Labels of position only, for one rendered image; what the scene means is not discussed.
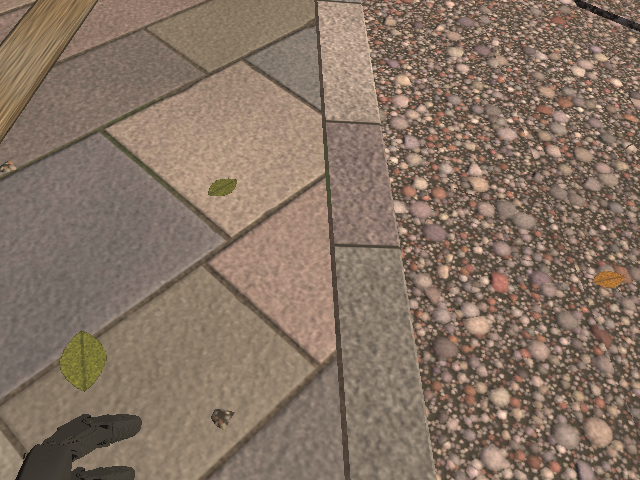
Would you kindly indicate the left robot hand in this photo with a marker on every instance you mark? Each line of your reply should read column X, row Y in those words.
column 52, row 460

